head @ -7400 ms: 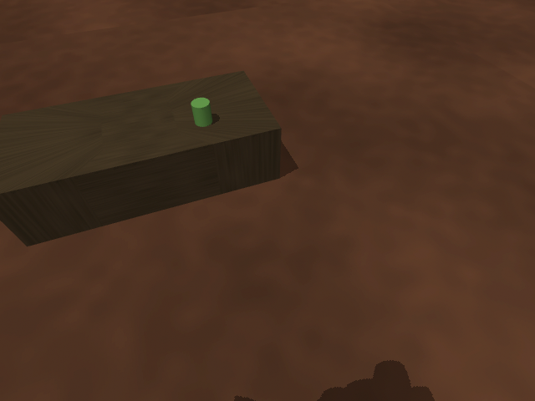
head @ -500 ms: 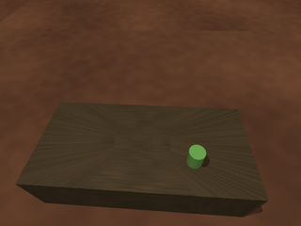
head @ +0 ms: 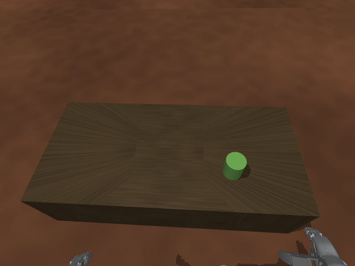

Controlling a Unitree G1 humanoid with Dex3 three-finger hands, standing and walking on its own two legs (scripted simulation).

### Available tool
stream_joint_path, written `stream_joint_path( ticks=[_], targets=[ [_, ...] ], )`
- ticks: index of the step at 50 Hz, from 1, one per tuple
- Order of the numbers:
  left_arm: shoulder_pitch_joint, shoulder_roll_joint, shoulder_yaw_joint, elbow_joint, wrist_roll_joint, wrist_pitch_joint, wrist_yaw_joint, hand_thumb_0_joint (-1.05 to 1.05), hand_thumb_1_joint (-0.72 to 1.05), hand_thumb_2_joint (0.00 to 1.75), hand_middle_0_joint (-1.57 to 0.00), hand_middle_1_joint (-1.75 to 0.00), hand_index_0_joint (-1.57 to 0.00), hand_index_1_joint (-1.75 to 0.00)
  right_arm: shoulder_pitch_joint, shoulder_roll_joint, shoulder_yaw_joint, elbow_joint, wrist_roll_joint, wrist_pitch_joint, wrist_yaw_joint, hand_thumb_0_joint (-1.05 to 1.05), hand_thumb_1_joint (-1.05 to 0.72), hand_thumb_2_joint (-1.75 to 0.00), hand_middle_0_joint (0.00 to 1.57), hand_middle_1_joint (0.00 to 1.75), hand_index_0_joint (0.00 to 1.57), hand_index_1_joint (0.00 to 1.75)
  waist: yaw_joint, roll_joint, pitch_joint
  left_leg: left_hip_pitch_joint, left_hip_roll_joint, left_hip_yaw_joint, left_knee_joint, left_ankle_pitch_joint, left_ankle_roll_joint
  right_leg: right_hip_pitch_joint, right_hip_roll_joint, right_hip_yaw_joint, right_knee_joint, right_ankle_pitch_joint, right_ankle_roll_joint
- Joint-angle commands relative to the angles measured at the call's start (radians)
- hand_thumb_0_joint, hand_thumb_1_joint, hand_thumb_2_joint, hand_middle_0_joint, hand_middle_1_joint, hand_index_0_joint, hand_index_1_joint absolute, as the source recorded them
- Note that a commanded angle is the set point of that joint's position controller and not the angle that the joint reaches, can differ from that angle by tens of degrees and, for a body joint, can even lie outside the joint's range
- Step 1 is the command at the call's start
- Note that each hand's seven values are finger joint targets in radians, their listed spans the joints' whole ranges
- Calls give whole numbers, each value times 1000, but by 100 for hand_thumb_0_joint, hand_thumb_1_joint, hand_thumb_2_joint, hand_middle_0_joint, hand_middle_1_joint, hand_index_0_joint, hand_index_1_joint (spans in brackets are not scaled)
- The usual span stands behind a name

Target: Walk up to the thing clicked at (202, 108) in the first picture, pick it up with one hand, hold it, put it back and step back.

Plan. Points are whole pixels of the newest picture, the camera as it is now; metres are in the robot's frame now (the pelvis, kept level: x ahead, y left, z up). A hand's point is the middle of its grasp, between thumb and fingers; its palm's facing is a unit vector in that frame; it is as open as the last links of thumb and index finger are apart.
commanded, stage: go down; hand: right
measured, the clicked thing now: (234, 166) +0.53 -0.21 -0.39
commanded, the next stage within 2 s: none
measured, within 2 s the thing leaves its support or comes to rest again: neither
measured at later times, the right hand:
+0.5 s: hand (305, 260) +0.16 -0.28 -0.15, palm faces +0.07 +0.94 -0.32, open 17.4 cm
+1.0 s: hand (312, 256) +0.17 -0.29 -0.14, palm faces +0.10 +0.95 -0.30, open 17.7 cm
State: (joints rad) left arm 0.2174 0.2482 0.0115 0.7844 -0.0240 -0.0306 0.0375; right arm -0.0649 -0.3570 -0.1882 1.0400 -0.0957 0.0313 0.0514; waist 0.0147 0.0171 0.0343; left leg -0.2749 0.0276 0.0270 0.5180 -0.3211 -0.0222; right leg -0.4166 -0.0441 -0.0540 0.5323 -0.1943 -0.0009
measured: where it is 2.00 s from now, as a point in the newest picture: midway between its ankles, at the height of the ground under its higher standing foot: outside the picture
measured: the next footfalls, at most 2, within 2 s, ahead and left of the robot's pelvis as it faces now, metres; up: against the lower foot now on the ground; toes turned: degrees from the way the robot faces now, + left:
none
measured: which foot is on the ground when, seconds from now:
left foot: down 0.00-1.00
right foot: down 0.00-1.00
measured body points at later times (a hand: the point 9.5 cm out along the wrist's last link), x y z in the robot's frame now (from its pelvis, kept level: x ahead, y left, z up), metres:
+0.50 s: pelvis +0.01 +0.01 -0.03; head +0.07 +0.00 +0.42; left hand +0.15 +0.27 -0.13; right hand +0.15 -0.33 -0.12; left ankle -0.04 +0.13 -0.73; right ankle +0.05 -0.12 -0.73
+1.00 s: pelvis +0.01 +0.01 -0.05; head +0.08 +0.00 +0.40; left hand +0.16 +0.27 -0.14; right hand +0.16 -0.34 -0.11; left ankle -0.04 +0.13 -0.73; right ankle +0.05 -0.12 -0.73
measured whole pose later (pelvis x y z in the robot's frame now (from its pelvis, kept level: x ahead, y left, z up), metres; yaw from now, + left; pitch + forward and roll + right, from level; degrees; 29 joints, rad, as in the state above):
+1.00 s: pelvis +0.01 +0.01 -0.05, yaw -2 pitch +13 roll +2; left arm 0.24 0.25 -0.01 0.62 -0.01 -0.16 0.16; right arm 0.23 -0.44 -0.31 0.43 0.00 0.28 0.21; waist 0.03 -0.02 -0.09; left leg -0.59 0.01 0.08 0.92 -0.54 -0.01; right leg -0.78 -0.07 0.02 0.96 -0.40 0.02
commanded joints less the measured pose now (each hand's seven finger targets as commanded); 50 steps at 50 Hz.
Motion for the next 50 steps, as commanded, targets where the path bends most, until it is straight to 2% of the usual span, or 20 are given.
stream_joint_path(
  ticks=[1, 4, 7, 8, 11, 18, 20, 24, 25, 27, 29, 30, 33, 35, 38, 40, 42, 44, 47, 50],
  targets=[
    [-7, 176, 54, -174, -8, -36, 21, 0, 90, 89, -21, -30, -20, -31, 25, -196, -39, -135, 4, 59, 12, 0, 16, -7, 8, 4, 6, 4, -20, -73, -182, -40, -42, 17, -67, 187, 40, 156, 29, 5, -36, 127, -6],
    [-7, 173, 52, -204, -11, -47, 24, 0, 89, 89, -21, -30, -20, -30, 67, -209, -61, -190, 17, 82, 32, 0, 34, -6, 6, 5, 5, 5, -19, -56, -154, -78, -45, 23, -59, 105, 40, 116, 27, 12, -26, 44, -13],
    [7, 168, 50, -214, -8, -58, 31, 0, 90, 89, -20, -30, -20, -30, 76, -235, -83, -253, 19, 89, 53, 0, 46, -5, 4, 5, 4, 5, -5, -48, -176, -106, -43, 19, -26, 126, 36, 119, 28, 15, 12, 60, -18],
    [22, 168, 53, -209, -3, -63, 34, 0, 90, 89, -20, -30, -20, -30, 52, -228, -75, -280, 14, 84, 59, 0, 48, -5, 4, 5, 4, 5, 8, -40, -211, -115, -43, 17, -5, 155, 33, 130, 25, 17, 34, 85, -21],
    [33, 166, 55, -202, 7, -84, 43, 0, 89, 90, -20, -30, -20, -30, 51, -238, -92, -324, 12, 69, 66, 0, 55, -5, 3, 6, 3, 6, 12, -57, -234, -158, -41, 13, 51, 163, 31, 110, 23, 22, 88, 94, -21],
    [31, 169, 56, -219, 12, -115, 67, 0, 90, 91, -19, -30, -19, -30, 131, -277, -139, -448, 16, 79, 73, 0, 55, -2, 4, 5, 4, 5, 3, -90, -311, -201, -37, 17, 125, 189, 27, 76, 19, 34, 167, 126, -17],
    [29, 170, 54, -223, 11, -120, 74, 0, 90, 90, -19, -30, -19, -30, 166, -260, -127, -466, 24, 98, 80, 0, 57, -2, 4, 5, 4, 5, 8, -93, -304, -221, -40, 24, 137, 186, 29, 77, 13, 42, 177, 131, -15],
    [25, 170, 53, -235, 8, -130, 90, 0, 90, 90, -19, -29, -19, -30, 200, -289, -151, -518, 42, 132, 91, 0, 59, -2, 4, 5, 4, 5, 5, -81, -279, -226, -38, 25, 149, 184, 25, 27, 17, 43, 203, 116, -19],
    [21, 164, 48, -237, 7, -133, 92, 0, 89, 91, -19, -29, -19, -30, 223, -266, -142, -506, 47, 141, 96, 0, 59, -3, 3, 5, 4, 5, 7, -79, -264, -240, -39, 24, 153, 181, 24, 17, 17, 42, 207, 113, -19],
    [21, 168, 50, -252, 5, -136, 98, 0, 89, 90, -19, -29, -19, -30, 225, -291, -155, -556, 52, 153, 107, 0, 59, -3, 3, 6, 3, 6, 7, -93, -283, -243, -37, 22, 162, 194, 23, 12, 19, 44, 225, 126, -21],
    [20, 164, 48, -255, 5, -139, 102, 0, 89, 90, -19, -30, -19, -30, 245, -281, -154, -565, 60, 167, 116, 0, 60, -3, 3, 6, 3, 6, 9, -77, -278, -258, -38, 25, 176, 198, 21, 4, 16, 48, 236, 129, -23],
    [15, 166, 48, -263, 4, -140, 104, 0, 89, 91, -19, -30, -19, -30, 237, -306, -167, -600, 62, 169, 120, 0, 61, -3, 3, 6, 3, 6, 6, -85, -282, -264, -35, 19, 173, 201, 18, -4, 19, 45, 246, 125, -25],
    [20, 162, 48, -267, 6, -146, 111, 0, 90, 90, -19, -29, -19, -30, 276, -278, -162, -612, 77, 186, 138, 0, 61, -3, 3, 6, 3, 6, 14, -75, -288, -279, -38, 22, 192, 191, 17, -15, 17, 52, 263, 118, -25],
    [19, 163, 49, -274, 7, -148, 115, 0, 89, 90, -19, -30, -19, -30, 280, -308, -184, -645, 75, 188, 143, 0, 59, -3, 3, 6, 3, 6, 4, -98, -314, -289, -36, 25, 214, 204, 20, -18, 15, 58, 280, 144, -26],
    [20, 158, 46, -285, 7, -153, 121, 0, 90, 90, -19, -30, -19, -30, 300, -300, -182, -688, 81, 197, 151, 0, 61, -3, 2, 6, 3, 6, 13, -88, -319, -314, -37, 22, 226, 198, 17, -32, 13, 60, 300, 132, -28],
    [17, 162, 46, -291, 7, -154, 125, 0, 89, 90, -19, -30, -19, -30, 294, -322, -201, -727, 87, 201, 149, 0, 61, -3, 3, 6, 3, 6, 9, -95, -310, -327, -36, 19, 228, 174, 16, -49, 15, 59, 307, 99, -28],
    [19, 159, 46, -296, 8, -160, 129, 0, 89, 90, -19, -29, -18, -30, 326, -303, -192, -728, 89, 212, 154, 0, 61, -2, 3, 6, 3, 6, 12, -100, -314, -332, -38, 23, 233, 150, 19, -61, 15, 64, 310, 78, -27],
    [17, 161, 47, -303, 7, -162, 135, 0, 89, 90, -19, -29, -19, -30, 285, -341, -214, -772, 89, 212, 148, 0, 61, -3, 3, 6, 3, 6, 16, -93, -332, -336, -36, 20, 238, 145, 15, -75, 15, 65, 320, 63, -29],
    [21, 165, 43, -297, 10, -171, 141, 0, 89, 90, -19, -30, -19, -30, 217, -357, -228, -781, 100, 204, 146, 0, 61, -3, 3, 6, 3, 6, 35, -100, -318, -367, -37, 17, 249, 121, 16, -84, 11, 73, 329, 35, -29],
    [29, 174, 44, -277, 14, -183, 150, 0, 89, 90, -19, -30, -19, -30, 108, -415, -275, -762, 115, 172, 150, 0, 61, -2, 3, 5, 4, 5, 39, -123, -337, -387, -34, 15, 271, 112, 20, -85, 8, 80, 341, 29, -28]
  ],
)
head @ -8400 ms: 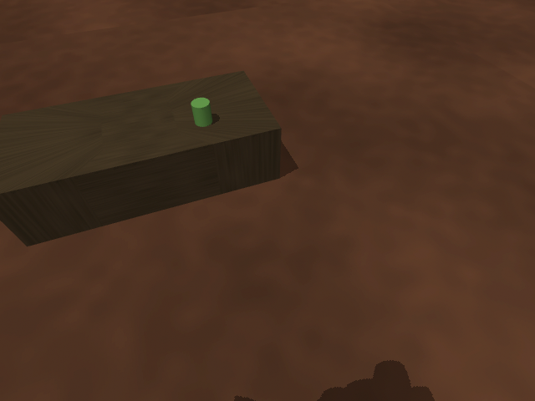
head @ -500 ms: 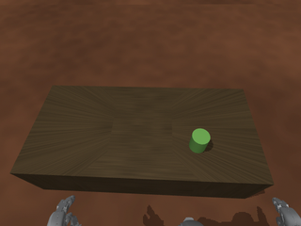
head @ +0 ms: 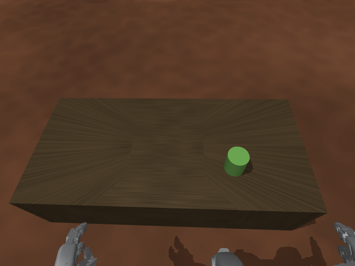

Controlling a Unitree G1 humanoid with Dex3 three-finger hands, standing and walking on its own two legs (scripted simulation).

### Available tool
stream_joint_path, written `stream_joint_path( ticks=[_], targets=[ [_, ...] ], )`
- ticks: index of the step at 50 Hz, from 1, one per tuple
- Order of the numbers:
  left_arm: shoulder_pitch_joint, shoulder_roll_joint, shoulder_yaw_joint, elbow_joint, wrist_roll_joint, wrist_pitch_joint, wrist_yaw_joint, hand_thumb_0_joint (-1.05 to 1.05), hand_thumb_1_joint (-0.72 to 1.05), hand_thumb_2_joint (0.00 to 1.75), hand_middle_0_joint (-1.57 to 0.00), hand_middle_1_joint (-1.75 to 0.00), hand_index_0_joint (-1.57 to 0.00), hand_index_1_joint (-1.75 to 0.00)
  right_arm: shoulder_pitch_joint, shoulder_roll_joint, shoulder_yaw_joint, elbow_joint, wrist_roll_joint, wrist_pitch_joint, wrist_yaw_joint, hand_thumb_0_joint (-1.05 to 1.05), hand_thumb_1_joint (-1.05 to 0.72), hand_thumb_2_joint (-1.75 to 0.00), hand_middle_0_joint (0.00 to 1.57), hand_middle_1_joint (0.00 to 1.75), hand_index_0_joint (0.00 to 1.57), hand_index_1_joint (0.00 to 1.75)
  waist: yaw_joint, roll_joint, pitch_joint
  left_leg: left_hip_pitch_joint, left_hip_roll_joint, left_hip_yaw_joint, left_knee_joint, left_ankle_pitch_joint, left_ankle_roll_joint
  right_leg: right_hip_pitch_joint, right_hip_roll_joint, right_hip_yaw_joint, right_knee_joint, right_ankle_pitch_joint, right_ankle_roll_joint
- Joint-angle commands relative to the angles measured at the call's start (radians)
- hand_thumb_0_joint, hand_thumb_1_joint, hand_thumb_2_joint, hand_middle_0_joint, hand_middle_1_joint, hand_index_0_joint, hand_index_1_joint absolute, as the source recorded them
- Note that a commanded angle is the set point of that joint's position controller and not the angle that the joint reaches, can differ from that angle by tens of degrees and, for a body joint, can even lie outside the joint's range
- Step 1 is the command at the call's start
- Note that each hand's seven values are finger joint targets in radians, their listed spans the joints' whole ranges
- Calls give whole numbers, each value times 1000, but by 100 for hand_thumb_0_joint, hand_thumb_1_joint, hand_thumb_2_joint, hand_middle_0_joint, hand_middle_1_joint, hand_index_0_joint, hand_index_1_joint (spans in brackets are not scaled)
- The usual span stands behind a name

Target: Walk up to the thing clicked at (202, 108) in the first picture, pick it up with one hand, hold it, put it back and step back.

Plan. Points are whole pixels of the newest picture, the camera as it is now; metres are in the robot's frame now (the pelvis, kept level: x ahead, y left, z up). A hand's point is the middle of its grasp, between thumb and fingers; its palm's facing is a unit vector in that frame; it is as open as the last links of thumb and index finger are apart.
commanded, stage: go down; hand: right
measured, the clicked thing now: (236, 161) +0.52 -0.20 -0.34
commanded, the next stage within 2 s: approach in 1.74 s
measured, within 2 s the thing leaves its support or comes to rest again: neither
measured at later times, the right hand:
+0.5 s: hand (340, 183) +0.32 -0.36 -0.04, palm faces +0.18 +0.97 -0.18, open 17.5 cm
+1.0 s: hand (344, 150) +0.39 -0.39 -0.02, palm faces +0.22 +0.97 -0.11, open 16.8 cm
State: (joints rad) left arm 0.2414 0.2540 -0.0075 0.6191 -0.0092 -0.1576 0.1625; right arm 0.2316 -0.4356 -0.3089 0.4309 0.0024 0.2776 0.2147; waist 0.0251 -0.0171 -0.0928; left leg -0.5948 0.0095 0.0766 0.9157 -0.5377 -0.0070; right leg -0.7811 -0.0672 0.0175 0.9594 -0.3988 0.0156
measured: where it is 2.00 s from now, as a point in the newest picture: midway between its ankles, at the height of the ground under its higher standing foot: outside the picture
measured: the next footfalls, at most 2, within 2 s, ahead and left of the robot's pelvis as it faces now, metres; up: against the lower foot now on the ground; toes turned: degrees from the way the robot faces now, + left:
none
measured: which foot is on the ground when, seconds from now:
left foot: down 0.00-1.00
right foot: down 0.00-1.00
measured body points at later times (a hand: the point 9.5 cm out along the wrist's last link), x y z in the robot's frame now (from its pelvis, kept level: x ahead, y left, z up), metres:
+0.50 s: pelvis -0.02 -0.01 -0.02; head +0.09 -0.03 +0.42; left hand +0.05 +0.28 -0.12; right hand +0.30 -0.41 -0.03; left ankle -0.05 +0.12 -0.68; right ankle +0.04 -0.13 -0.68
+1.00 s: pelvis -0.03 -0.01 -0.04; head +0.12 -0.06 +0.38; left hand +0.03 +0.27 -0.14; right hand +0.38 -0.44 -0.01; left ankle -0.05 +0.12 -0.68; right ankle +0.04 -0.13 -0.68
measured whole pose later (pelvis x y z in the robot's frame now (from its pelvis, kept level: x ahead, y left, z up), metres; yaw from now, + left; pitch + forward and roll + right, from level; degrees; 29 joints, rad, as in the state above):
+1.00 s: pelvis -0.03 -0.01 -0.04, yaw +3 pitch +23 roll +5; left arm 0.28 0.31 -0.08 0.66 0.03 -0.08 0.04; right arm -0.67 -0.90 -0.68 1.28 0.04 -0.27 0.50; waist 0.11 0.02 -0.08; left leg -0.97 -0.02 0.07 1.12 -0.55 -0.02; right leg -1.16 -0.10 0.03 1.17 -0.42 0.00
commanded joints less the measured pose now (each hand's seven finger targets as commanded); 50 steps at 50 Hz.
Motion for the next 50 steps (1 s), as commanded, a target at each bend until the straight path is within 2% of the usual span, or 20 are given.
stream_joint_path(
  ticks=[1, 3, 6, 8, 9, 10, 13, 14, 15, 18, 20, 22, 23, 26, 27, 28, 30, 36, 45, 50],
  targets=[
    [3, 170, 62, -109, 0, -60, 26, 0, 89, 90, -20, -30, -19, -30, -220, -337, -156, -143, 22, -89, -7, 0, 61, -2, 3, 5, 4, 5, 31, -104, -210, -81, -17, -32, -119, 309, 9, 287, 28, 12, -93, 223, -41],
    [10, 184, 66, -91, 2, -65, 28, 0, 89, 90, -19, -30, -19, -30, -335, -392, -187, -135, 37, -128, 9, 0, 61, -1, 3, 5, 4, 5, 37, -128, -213, -99, -16, -33, -114, 287, 12, 289, 26, 16, -94, 199, -38],
    [6, 190, 64, -66, 5, -75, 20, 0, 89, 90, -20, -30, -19, -30, -421, -394, -199, 44, 52, -170, 45, 0, 61, -2, 4, 5, 4, 5, 44, -109, -168, -132, -19, -29, -104, 237, 14, 228, 23, 20, -92, 144, -36],
    [27, 201, 64, -61, 9, -72, 15, 0, 89, 90, -20, -30, -20, -30, -449, -422, -219, 151, 51, -199, 75, 0, 61, -2, 4, 5, 4, 5, 32, -114, -225, -121, -18, -27, -97, 249, 16, 249, 21, 21, -81, 168, -36],
    [43, 211, 69, -61, 7, -69, 12, 0, 90, 90, -20, -30, -19, -30, -486, -449, -237, 143, 55, -215, 91, 0, 61, -2, 4, 5, 4, 5, 26, -123, -265, -115, -20, -26, -90, 273, 18, 273, 21, 23, -80, 204, -35],
    [46, 205, 64, -52, 11, -66, 8, 0, 90, 90, -20, -30, -19, -30, -471, -468, -252, 221, 55, -226, 107, 0, 60, -2, 4, 5, 4, 5, 15, -120, -266, -103, -18, -25, -86, 309, 16, 264, 22, 21, -66, 247, -38],
    [61, 207, 58, -47, 16, -53, -11, 0, 90, 89, -20, -30, -20, -30, -549, -484, -261, 347, 61, -278, 154, 0, 60, -3, 4, 5, 4, 5, 21, -96, -242, -127, -24, -24, -80, 302, 18, 230, 18, 25, -64, 252, -43],
    [72, 204, 58, -50, 17, -48, -16, 0, 90, 90, -20, -30, -19, -30, -604, -536, -289, 313, 58, -309, 160, 0, 58, -4, 4, 5, 4, 5, 11, -102, -265, -119, -21, -30, -75, 325, 17, 230, 18, 23, -56, 272, -46],
    [74, 213, 59, -48, 19, -43, -20, 0, 90, 90, -19, -30, -20, -30, -610, -537, -291, 391, 59, -327, 172, 0, 57, -4, 3, 5, 4, 5, 11, -95, -270, -139, -25, -28, -68, 295, 21, 223, 17, 26, -58, 250, -45],
    [86, 216, 56, -58, 21, -29, -33, 0, 91, 89, -19, -30, -20, -30, -699, -552, -290, 432, 63, -396, 197, 0, 56, -5, 3, 5, 4, 5, 23, -96, -279, -167, -30, -33, -54, 281, 24, 218, 14, 25, -51, 238, -47],
    [90, 224, 50, -60, 21, -24, -41, 0, 91, 90, -20, -30, -20, -30, -760, -621, -325, 443, 67, -438, 203, 0, 55, -5, 4, 5, 4, 5, 20, -105, -285, -192, -28, -42, -48, 243, 24, 187, 14, 24, -40, 189, -48],
    [100, 237, 54, -53, 24, -18, -45, 0, 91, 90, -20, -30, -20, -30, -797, -606, -309, 496, 73, -471, 221, 0, 51, -5, 4, 5, 4, 5, 30, -112, -296, -236, -33, -36, -28, 212, 27, 186, 11, 29, -35, 158, -46],
    [105, 239, 49, -53, 24, -16, -47, 0, 91, 90, -20, -30, -20, -30, -840, -671, -344, 467, 71, -494, 220, 0, 51, -5, 4, 5, 4, 5, 19, -134, -310, -243, -32, -38, -19, 205, 29, 184, 13, 28, -29, 157, -45],
    [129, 255, 49, -41, 27, -8, -50, 0, 91, 90, -20, -30, -20, -30, -912, -709, -362, 485, 80, -535, 236, 0, 49, -5, 5, 5, 4, 5, 23, -151, -409, -259, -35, -33, 2, 236, 26, 244, 7, 36, 0, 218, -45],
    [143, 258, 46, -36, 28, -5, -50, 0, 91, 90, -19, -30, -19, -30, -922, -730, -373, 512, 77, -540, 241, 0, 49, -5, 5, 5, 4, 5, 24, -153, -421, -254, -34, -35, 2, 254, 25, 246, 7, 35, 9, 242, -46],
    [149, 259, 43, -25, 28, -2, -51, 0, 91, 90, -19, -30, -19, -30, -897, -705, -359, 585, 80, -540, 249, 0, 46, -5, 5, 5, 4, 5, 33, -124, -389, -272, -38, -32, 8, 259, 24, 223, 7, 35, 16, 247, -47],
    [157, 261, 35, -20, 30, 7, -58, 0, 90, 90, -19, -30, -19, -30, -983, -791, -398, 539, 72, -563, 245, 0, 42, -5, 6, 4, 5, 4, 21, -159, -393, -275, -36, -40, 12, 258, 27, 203, 11, 32, 23, 243, -48],
    [162, 264, 22, -17, 32, 27, -74, 0, 91, 89, -19, -30, -20, -30, -1040, -813, -398, 635, 66, -585, 262, 0, 39, -4, 7, 4, 5, 4, 39, -144, -374, -311, -42, -40, 11, 215, 27, 151, 8, 35, 36, 173, -54],
    [189, 270, 7, -11, 33, 55, -100, 0, 90, 90, -19, -30, -19, -30, -1129, -857, -406, 658, 68, -612, 282, 0, 37, -5, 7, 4, 6, 4, 61, -175, -467, -341, -45, -40, 46, 287, 21, 180, -2, 44, 107, 284, -57],
    [187, 276, 7, -4, 33, 68, -115, 0, 90, 91, -19, -30, -19, -30, -1160, -857, -408, 663, 71, -619, 286, 0, 36, -4, 8, 3, 6, 3, 63, -221, -449, -406, -52, -20, 61, 226, 30, 203, -12, 67, 84, 261, -45]
  ],
)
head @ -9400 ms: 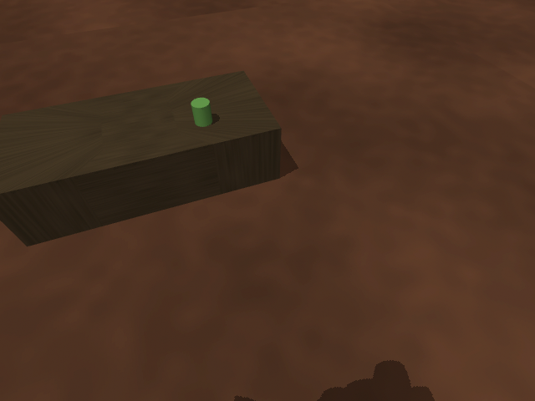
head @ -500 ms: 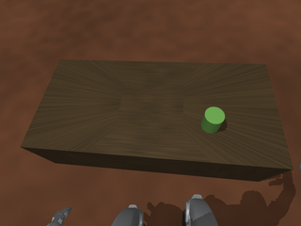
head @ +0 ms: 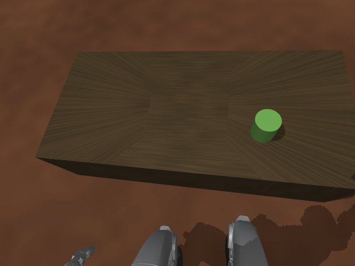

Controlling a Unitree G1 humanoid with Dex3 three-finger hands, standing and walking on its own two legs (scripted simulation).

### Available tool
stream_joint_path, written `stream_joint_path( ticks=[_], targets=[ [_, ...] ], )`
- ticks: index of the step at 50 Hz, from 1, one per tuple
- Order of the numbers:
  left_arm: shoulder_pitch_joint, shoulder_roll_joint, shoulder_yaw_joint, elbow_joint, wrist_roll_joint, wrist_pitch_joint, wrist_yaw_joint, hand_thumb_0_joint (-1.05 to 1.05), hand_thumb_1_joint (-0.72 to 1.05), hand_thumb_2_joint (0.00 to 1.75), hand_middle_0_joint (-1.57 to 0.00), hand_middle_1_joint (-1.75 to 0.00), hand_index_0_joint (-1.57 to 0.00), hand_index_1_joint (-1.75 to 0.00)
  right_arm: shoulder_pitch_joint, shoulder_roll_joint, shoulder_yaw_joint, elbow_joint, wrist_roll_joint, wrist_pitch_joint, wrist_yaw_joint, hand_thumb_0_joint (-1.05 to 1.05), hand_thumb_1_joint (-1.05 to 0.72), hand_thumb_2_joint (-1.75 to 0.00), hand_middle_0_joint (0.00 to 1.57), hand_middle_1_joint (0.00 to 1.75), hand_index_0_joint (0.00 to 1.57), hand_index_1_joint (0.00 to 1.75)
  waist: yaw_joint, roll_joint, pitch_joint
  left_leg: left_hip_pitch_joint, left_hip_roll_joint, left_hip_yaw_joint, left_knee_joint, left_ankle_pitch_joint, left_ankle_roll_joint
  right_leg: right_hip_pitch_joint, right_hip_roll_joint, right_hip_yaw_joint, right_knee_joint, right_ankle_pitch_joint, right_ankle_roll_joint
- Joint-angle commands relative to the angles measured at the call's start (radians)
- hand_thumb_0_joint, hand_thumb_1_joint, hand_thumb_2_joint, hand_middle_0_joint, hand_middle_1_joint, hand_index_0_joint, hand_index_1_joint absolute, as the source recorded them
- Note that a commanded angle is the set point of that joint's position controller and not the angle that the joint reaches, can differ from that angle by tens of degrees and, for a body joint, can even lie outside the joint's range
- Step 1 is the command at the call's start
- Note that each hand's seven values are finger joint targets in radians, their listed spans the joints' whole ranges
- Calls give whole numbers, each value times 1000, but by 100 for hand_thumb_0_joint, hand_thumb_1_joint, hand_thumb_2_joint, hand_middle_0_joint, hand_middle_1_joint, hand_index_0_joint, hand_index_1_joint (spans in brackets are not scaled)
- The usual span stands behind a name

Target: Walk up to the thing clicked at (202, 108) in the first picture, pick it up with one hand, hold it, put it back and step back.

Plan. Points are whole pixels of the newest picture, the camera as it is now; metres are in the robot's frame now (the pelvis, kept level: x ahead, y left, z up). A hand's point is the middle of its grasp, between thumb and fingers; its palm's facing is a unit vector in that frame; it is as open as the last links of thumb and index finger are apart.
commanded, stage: go down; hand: right
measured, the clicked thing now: (264, 126) +0.54 -0.22 -0.30
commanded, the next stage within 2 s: approach in 0.74 s
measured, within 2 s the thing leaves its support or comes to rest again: neither
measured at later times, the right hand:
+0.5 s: hand out of the picture +0.42 -0.41 +0.02, palm faces +0.28 +0.96 -0.09, open 16.9 cm
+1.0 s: hand out of the picture +0.45 -0.42 +0.02, palm faces +0.29 +0.96 -0.06, open 17.2 cm
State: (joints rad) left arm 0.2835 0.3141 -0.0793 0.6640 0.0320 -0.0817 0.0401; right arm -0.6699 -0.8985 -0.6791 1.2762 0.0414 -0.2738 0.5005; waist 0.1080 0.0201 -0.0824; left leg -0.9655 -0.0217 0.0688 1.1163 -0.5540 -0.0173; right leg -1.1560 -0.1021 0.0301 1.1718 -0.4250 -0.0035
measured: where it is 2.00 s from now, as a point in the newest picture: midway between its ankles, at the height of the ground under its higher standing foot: outside the picture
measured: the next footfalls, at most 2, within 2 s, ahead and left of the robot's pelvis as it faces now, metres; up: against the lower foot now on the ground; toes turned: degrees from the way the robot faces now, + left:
none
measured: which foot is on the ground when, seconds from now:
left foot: down 0.00-1.00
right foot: down 0.00-1.00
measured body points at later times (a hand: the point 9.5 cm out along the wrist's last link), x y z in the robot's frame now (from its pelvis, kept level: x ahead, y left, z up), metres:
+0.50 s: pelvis +0.01 -0.01 +0.00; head +0.17 -0.07 +0.41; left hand +0.07 +0.26 -0.10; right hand +0.40 -0.46 +0.03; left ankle -0.01 +0.14 -0.64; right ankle +0.06 -0.12 -0.64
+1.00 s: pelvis +0.00 -0.01 -0.02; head +0.18 -0.07 +0.39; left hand +0.07 +0.27 -0.11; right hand +0.42 -0.46 +0.03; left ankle -0.01 +0.14 -0.64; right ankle +0.06 -0.12 -0.64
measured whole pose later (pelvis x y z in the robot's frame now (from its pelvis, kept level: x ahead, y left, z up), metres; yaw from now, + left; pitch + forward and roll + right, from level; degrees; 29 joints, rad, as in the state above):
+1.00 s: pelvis +0.00 -0.01 -0.02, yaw +2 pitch +28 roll +7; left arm 0.28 0.32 -0.11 0.63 0.04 -0.04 0.00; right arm -0.82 -0.99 -0.71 1.33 0.08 -0.35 0.52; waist 0.14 0.01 -0.10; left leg -1.10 -0.03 0.07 1.19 -0.58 -0.03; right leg -1.30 -0.11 0.04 1.27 -0.46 -0.02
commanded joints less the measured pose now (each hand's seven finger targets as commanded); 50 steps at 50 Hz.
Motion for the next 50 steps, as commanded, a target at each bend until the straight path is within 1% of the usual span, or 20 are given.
stream_joint_path(
  ticks=[1, 2, 4, 7, 10, 13, 15, 18, 23, 25, 32, 33, 34, 36, 40, 42, 43, 46, 49, 50],
  targets=[
    [141, 228, 83, -55, -9, -9, 7, 0, 90, 91, -19, -30, -19, -30, -264, -408, -43, -187, 32, -69, 1, 0, 36, -4, 8, 3, 6, 3, -22, -266, -459, -55, -21, -9, -132, 236, 41, 597, 15, 69, -136, 289, -20],
    [146, 222, 81, -51, -7, -3, 6, 0, 90, 91, -19, -30, -19, -30, -306, -422, -45, -225, 31, -77, -1, 0, 37, -4, 8, 3, 6, 3, -23, -290, -477, -58, -21, -12, -133, 232, 43, 607, 15, 69, -134, 293, -21],
    [143, 219, 80, -56, -10, 2, 3, 0, 90, 91, -19, -30, -19, -30, -284, -416, -47, -207, 32, -73, -4, 0, 38, -3, 8, 3, 6, 3, -21, -269, -479, -43, -23, -8, -138, 230, 42, 593, 19, 64, -135, 276, -24],
    [147, 220, 77, -54, -9, 6, 0, 0, 89, 91, -19, -30, -18, -30, -290, -405, -41, -216, 38, -74, -4, 0, 37, -3, 8, 3, 6, 3, -24, -290, -496, -56, -23, -6, -128, 242, 44, 629, 10, 77, -133, 319, -18],
    [161, 216, 76, -53, -11, 15, -5, 0, 90, 91, -19, -30, -18, -30, -275, -433, -68, -213, 39, -72, -8, 0, 38, -3, 8, 3, 6, 3, -29, -274, -506, -24, -23, -7, -127, 283, 44, 599, 19, 65, -116, 366, -22],
    [165, 219, 84, -55, -11, 18, -9, 0, 91, 91, -19, -30, -19, -30, -266, -396, -55, -191, 38, -71, -6, 0, 38, -3, 8, 3, 6, 3, -18, -248, -504, -31, -26, -3, -124, 300, 42, 606, 15, 69, -110, 392, -22],
    [164, 217, 76, -62, -13, 23, -12, 0, 91, 91, -18, -30, -19, -30, -283, -434, -81, -221, 40, -77, -9, 0, 40, -3, 8, 3, 6, 3, -29, -279, -511, -34, -21, -6, -122, 303, 43, 616, 11, 75, -111, 404, -20],
    [161, 214, 77, -64, -14, 26, -15, 0, 90, 91, -18, -30, -18, -30, -290, -400, -57, -213, 40, -80, -8, 0, 42, -3, 8, 3, 6, 3, -15, -269, -495, -54, -24, -5, -123, 281, 43, 617, 8, 80, -114, 378, -20],
    [160, 228, 83, -59, -14, 26, -14, 0, 90, 91, -18, -30, -18, -30, -310, -415, -64, -197, 43, -87, -8, 0, 43, -3, 8, 3, 6, 3, -7, -268, -461, -67, -22, -7, -129, 247, 43, 572, 11, 79, -121, 296, -22],
    [153, 220, 77, -67, -12, 28, -14, 0, 91, 90, -18, -30, -19, -30, -334, -434, -64, -236, 38, -94, -12, 0, 44, -3, 8, 3, 6, 3, -15, -284, -487, -62, -21, -9, -127, 244, 45, 580, 12, 74, -116, 291, -24],
    [161, 215, 66, -67, -11, 30, -16, 0, 90, 91, -18, -30, -18, -30, -346, -441, -64, -197, 41, -94, -7, 0, 46, -3, 7, 3, 6, 3, -8, -274, -491, -54, -22, -10, -123, 264, 43, 552, 17, 62, -93, 305, -28],
    [168, 226, 71, -63, -11, 29, -15, 0, 91, 91, -18, -30, -18, -30, -329, -440, -66, -184, 42, -92, -4, 0, 45, -3, 7, 3, 6, 3, -8, -271, -504, -59, -23, -6, -114, 279, 42, 571, 13, 68, -88, 337, -24],
    [158, 214, 62, -64, -10, 31, -16, 0, 91, 90, -18, -30, -19, -30, -372, -449, -64, -229, 45, -99, -5, 0, 44, -3, 8, 3, 6, 3, -13, -294, -508, -68, -24, -7, -114, 264, 45, 574, 13, 68, -91, 328, -25],
    [171, 228, 69, -63, -11, 31, -16, 0, 91, 91, -18, -30, -18, -30, -346, -453, -69, -187, 44, -92, -3, 0, 46, -3, 7, 4, 6, 4, -4, -275, -524, -64, -25, -5, -111, 296, 41, 588, 10, 68, -73, 376, -25],
    [165, 221, 59, -65, -9, 36, -20, 0, 90, 91, -18, -30, -18, -30, -375, -474, -77, -199, 45, -99, -2, 0, 45, -3, 7, 3, 6, 3, -12, -298, -499, -74, -24, -7, -107, 272, 43, 559, 11, 71, -82, 337, -24],
    [162, 225, 63, -67, -10, 36, -19, 0, 88, 92, -18, -28, -17, -29, -363, -471, -78, -173, 43, -94, 1, 0, 55, -4, 5, 4, 5, 4, -1, -284, -495, -91, -26, -4, -98, 266, 43, 549, 7, 79, -79, 333, -23],
    [163, 228, 62, -65, -7, 36, -19, 0, 89, 90, -19, -29, -19, -30, -372, -470, -74, -157, 43, -96, 5, 0, 49, -5, 6, 4, 5, 4, 4, -285, -477, -103, -27, -4, -93, 255, 43, 535, 8, 79, -76, 317, -22],
    [154, 205, 45, -62, -2, 33, -23, 0, 88, 91, -19, -29, -18, -30, -391, -430, -57, -135, 51, -124, 11, 0, 51, -5, 6, 4, 5, 4, 22, -250, -465, -147, -28, -7, -61, 255, 40, 464, 6, 74, -20, 301, -33],
    [126, 215, 39, -77, 3, 21, -28, 0, 88, 91, -19, -29, -18, -30, -374, -373, -47, -74, 81, -167, 28, 0, 53, -5, 6, 5, 6, 5, 37, -217, -390, -238, -28, -6, 3, 185, 40, 340, 1, 89, 20, 188, -31],
    [127, 205, 31, -72, 5, 19, -29, 0, 88, 91, -19, -29, -18, -30, -381, -368, -50, -82, 88, -187, 33, 0, 54, -5, 6, 5, 5, 5, 34, -220, -415, -274, -31, -5, 36, 188, 42, 332, -3, 94, 51, 213, -30]
  ],
)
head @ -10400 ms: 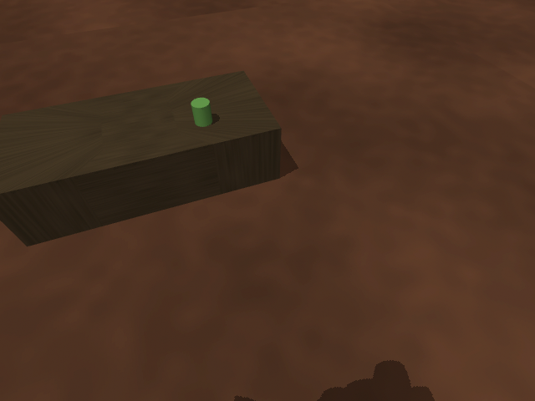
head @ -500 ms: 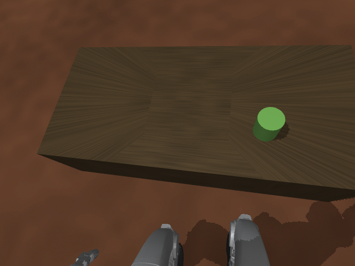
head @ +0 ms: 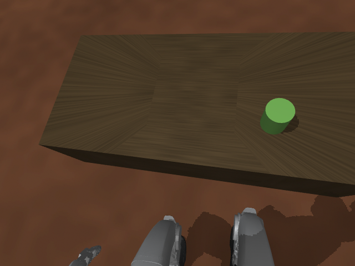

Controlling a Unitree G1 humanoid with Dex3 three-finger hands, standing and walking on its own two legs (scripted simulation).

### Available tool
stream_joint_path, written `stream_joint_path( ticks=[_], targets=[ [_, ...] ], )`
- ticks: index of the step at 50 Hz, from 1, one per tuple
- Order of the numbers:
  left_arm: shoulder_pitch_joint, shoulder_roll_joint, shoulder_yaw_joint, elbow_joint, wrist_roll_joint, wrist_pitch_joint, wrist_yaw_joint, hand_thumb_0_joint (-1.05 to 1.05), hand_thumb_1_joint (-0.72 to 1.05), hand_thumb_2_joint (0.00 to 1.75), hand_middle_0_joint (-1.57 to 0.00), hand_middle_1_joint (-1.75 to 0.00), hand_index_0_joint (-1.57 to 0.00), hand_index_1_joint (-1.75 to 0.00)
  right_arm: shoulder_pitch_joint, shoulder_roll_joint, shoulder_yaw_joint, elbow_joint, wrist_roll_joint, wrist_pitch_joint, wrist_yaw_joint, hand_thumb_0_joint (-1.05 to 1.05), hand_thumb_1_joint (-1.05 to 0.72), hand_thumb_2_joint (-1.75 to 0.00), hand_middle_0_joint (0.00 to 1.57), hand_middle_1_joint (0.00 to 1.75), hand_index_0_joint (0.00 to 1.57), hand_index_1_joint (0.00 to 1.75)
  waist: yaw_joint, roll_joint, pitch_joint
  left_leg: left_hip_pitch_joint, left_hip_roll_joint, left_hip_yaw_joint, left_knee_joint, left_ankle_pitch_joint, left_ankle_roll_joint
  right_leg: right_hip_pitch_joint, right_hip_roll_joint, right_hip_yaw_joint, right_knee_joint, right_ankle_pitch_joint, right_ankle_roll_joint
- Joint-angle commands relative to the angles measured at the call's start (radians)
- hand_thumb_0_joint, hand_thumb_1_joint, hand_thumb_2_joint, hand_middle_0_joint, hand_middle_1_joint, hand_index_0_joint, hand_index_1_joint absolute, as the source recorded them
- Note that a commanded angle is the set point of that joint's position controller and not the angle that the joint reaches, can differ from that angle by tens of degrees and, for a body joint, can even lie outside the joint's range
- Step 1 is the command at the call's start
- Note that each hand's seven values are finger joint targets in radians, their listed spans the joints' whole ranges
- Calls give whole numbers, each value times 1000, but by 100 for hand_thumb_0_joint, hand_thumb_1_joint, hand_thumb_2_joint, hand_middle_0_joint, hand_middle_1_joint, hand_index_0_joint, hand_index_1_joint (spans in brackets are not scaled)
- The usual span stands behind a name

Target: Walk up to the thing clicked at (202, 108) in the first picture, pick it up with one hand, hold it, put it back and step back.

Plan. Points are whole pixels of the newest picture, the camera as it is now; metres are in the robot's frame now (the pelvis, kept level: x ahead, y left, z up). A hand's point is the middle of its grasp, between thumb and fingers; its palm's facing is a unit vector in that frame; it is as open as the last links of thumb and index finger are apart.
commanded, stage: approach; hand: right
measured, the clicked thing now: (276, 117) +0.53 -0.23 -0.27
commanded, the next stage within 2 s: close in in 0.42 s
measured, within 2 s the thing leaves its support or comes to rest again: neither
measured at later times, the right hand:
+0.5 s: hand (335, 121) +0.48 -0.35 -0.19, palm faces +0.25 +0.97 +0.00, open 17.5 cm
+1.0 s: hand (290, 121) +0.50 -0.26 -0.24, palm faces +0.27 +0.96 -0.03, open 17.6 cm
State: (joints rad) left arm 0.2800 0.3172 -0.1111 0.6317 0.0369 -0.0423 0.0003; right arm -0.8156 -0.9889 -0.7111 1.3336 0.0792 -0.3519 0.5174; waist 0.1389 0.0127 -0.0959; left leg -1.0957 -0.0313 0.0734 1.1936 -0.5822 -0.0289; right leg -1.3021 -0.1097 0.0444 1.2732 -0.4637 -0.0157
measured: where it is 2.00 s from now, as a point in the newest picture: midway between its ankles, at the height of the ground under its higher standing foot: (206, 265)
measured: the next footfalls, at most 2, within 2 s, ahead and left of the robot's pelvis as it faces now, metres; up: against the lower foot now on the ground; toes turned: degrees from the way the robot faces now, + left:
none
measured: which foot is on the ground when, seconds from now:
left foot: down 0.00-1.00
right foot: down 0.00-1.00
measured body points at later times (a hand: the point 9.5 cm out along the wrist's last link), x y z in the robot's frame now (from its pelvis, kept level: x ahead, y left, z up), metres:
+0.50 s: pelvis -0.06 +0.01 -0.21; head +0.19 -0.05 +0.16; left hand +0.03 +0.28 -0.31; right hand +0.46 -0.40 -0.19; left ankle -0.01 +0.15 -0.62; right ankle +0.05 -0.11 -0.62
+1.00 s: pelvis -0.07 +0.03 -0.27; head +0.17 -0.01 +0.11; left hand -0.04 +0.30 -0.37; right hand +0.48 -0.31 -0.24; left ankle -0.01 +0.15 -0.62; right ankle +0.05 -0.11 -0.62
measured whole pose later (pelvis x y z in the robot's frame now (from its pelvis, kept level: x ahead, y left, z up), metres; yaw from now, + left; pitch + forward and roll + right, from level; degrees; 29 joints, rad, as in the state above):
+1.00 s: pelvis -0.07 +0.03 -0.27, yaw +10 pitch +34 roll +9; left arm 0.18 0.28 -0.16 0.59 0.09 0.10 -0.03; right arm -0.94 -0.84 -0.72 1.03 0.04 -0.33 0.22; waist 0.21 0.00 -0.05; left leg -2.03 -0.11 0.13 2.18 -0.76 0.00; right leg -2.24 -0.16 0.20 2.18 -0.57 0.02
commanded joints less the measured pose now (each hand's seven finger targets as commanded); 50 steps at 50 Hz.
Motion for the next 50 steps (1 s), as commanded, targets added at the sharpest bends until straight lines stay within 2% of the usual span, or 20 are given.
stream_joint_path(
  ticks=[1, 3, 6, 8, 10, 11, 13, 16, 18, 19, 20, 21, 22, 26, 29, 37, 40, 41, 44, 50],
  targets=[
    [119, 208, 62, -50, 5, -23, 8, 0, 87, 91, -19, -29, -18, -30, -237, -260, -16, -141, 65, -134, 21, 0, 53, -5, 6, 5, 6, 5, 2, -230, -419, -182, -22, -9, -1, 209, 53, 461, 2, 87, -20, 253, -16],
    [126, 212, 55, -56, 9, -28, 4, 0, 87, 91, -19, -29, -18, -30, -205, -234, -21, -120, 91, -165, 39, 0, 53, -5, 6, 4, 6, 4, 11, -229, -459, -257, -27, 0, 73, 216, 52, 434, -5, 104, 50, 310, -10],
    [110, 215, 40, -79, 13, -28, -1, 0, 88, 91, -19, -29, -18, -30, -201, -231, -37, -132, 113, -206, 55, 0, 53, -4, 6, 4, 6, 4, 9, -236, -492, -363, -28, -1, 169, 190, 50, 337, -4, 117, 144, 283, -13],
    [111, 215, 33, -72, 19, -24, -5, 0, 89, 92, -18, -29, -18, -30, -220, -295, -86, -197, 121, -229, 60, 0, 53, -3, 7, 4, 6, 4, -10, -264, -578, -396, -29, -4, 233, 215, 47, 312, -3, 115, 223, 321, -16],
    [94, 237, 48, -80, 31, -21, -6, 0, 89, 91, -18, -29, -18, -29, -287, -370, -127, -313, 112, -248, 65, 0, 54, -3, 7, 4, 6, 4, -24, -365, -690, -435, -26, -6, 308, 232, 46, 346, -6, 117, 295, 373, -4],
    [88, 235, 46, -80, 33, -17, -8, 0, 90, 91, -18, -29, -18, -29, -301, -396, -136, -296, 100, -242, 63, 0, 55, -2, 7, 4, 6, 4, -19, -360, -691, -458, -31, -3, 331, 221, 45, 310, -9, 116, 325, 359, -6],
    [72, 234, 47, -62, 40, -7, -13, 0, 90, 91, -18, -29, -18, -30, -329, -372, -131, -233, 90, -227, 54, 0, 52, -2, 7, 3, 6, 3, -5, -346, -636, -528, -33, 1, 390, 188, 45, 203, -13, 118, 382, 297, -3],
    [89, 241, 51, -54, 56, 11, -22, 0, 92, 91, -18, -29, -18, -29, -436, -477, -163, -384, 37, -230, 24, 0, 54, -2, 7, 4, 5, 4, -27, -475, -793, -568, -33, 7, 460, 203, 50, 310, -25, 124, 427, 348, 10],
    [71, 252, 60, -50, 62, 21, -29, 0, 92, 91, -18, -30, -18, -30, -410, -385, -113, -260, 17, -194, 17, 0, 55, -2, 6, 4, 5, 4, 14, -439, -720, -642, -38, 29, 506, 149, 50, 229, -27, 138, 462, 273, 14],
    [65, 252, 55, -40, 65, 25, -31, 0, 93, 90, -19, -30, -19, -30, -475, -404, -125, -280, 15, -193, 7, 0, 53, -2, 7, 4, 5, 4, 21, -450, -694, -684, -40, 34, 529, 118, 53, 186, -27, 144, 474, 221, 14],
    [59, 248, 47, -43, 69, 28, -32, 0, 93, 90, -19, -30, -19, -30, -509, -395, -104, -284, 7, -192, -3, 0, 56, -2, 6, 4, 5, 4, 37, -439, -697, -694, -45, 42, 538, 109, 52, 154, -29, 148, 502, 189, 8],
    [73, 241, 34, -28, 71, 36, -32, 0, 93, 90, -19, -30, -19, -30, -538, -469, -145, -324, -6, -196, -24, 0, 58, -2, 6, 4, 5, 4, 24, -448, -716, -705, -46, 46, 555, 96, 54, 142, -27, 144, 517, 167, 9],
    [69, 243, 28, -35, 74, 45, -35, 0, 93, 90, -19, -30, -19, -30, -527, -478, -136, -288, -24, -188, -39, 0, 59, -2, 6, 4, 5, 4, 27, -446, -720, -716, -48, 52, 577, 84, 55, 117, -25, 142, 535, 148, 8],
    [47, 245, 5, -46, 84, 63, -43, 0, 94, 89, -19, -30, -20, -30, -551, -389, -56, -196, -48, -170, -73, 0, 60, -3, 5, 5, 4, 5, 77, -377, -620, -766, -60, 78, 631, 28, 54, -69, -20, 134, 620, 12, -3],
    [50, 260, -11, -58, 89, 79, -45, 0, 92, 89, -20, -31, -21, -30, -601, -421, -59, -220, -53, -164, -112, 0, 58, -3, 4, 4, 4, 4, 80, -380, -623, -760, -68, 92, 670, 13, 54, -152, -17, 131, 666, -41, -6],
    [63, 250, 3, -85, 79, 120, -37, 0, 93, 90, -19, -30, -19, -30, -611, -365, -18, -475, -61, -109, -223, 0, 57, -3, 4, 4, 3, 4, 30, -491, -766, -756, -83, 102, 729, 32, 65, -133, -23, 107, 713, -6, 0],
    [85, 234, 14, -75, 65, 130, -33, 0, 91, 89, -18, -30, -19, -29, -511, -351, -54, -530, -38, -73, -261, 0, 60, -4, 2, 4, 3, 4, -3, -446, -809, -694, -88, 92, 730, 103, 59, -161, -27, 94, 736, 77, -5],
    [83, 233, 21, -72, 61, 131, -29, 0, 92, 89, -18, -30, -19, -29, -508, -321, -40, -535, -32, -63, -266, 0, 57, -5, 2, 4, 2, 4, 13, -435, -776, -698, -90, 94, 727, 96, 58, -195, -27, 96, 735, 57, -6],
    [85, 220, 27, -67, 54, 139, -22, 0, 92, 89, -19, -30, -19, -29, -466, -302, -60, -566, -20, -51, -293, 0, 57, -6, 2, 5, 2, 5, 6, -393, -723, -688, -94, 84, 711, 91, 55, -262, -30, 86, 732, 25, -11],
    [62, 194, 35, -67, 51, 128, -15, 0, 91, 89, -20, -31, -20, -30, -399, -152, -9, -517, 9, -55, -304, 0, 56, -7, 2, 5, 2, 5, 42, -278, -600, -690, -97, 78, 680, 65, 50, -375, -31, 88, 729, -39, -24]
  ],
)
